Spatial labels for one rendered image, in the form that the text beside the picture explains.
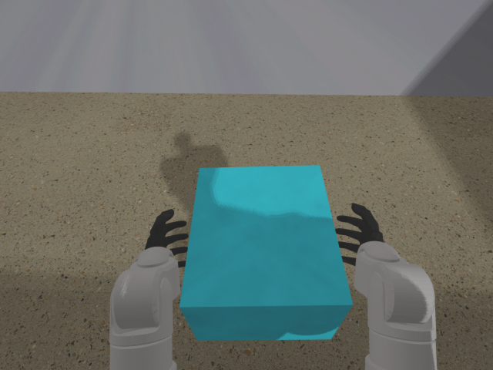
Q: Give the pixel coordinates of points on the left robot forearm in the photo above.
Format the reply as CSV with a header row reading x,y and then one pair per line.
x,y
141,313

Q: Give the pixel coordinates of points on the robot left hand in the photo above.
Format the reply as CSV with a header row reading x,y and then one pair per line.
x,y
159,230

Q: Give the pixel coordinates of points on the right robot forearm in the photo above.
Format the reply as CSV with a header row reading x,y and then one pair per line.
x,y
400,309

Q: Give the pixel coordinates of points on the carton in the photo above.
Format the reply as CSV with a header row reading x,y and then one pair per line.
x,y
263,259

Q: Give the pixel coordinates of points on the robot right hand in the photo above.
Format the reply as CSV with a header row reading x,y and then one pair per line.
x,y
368,226

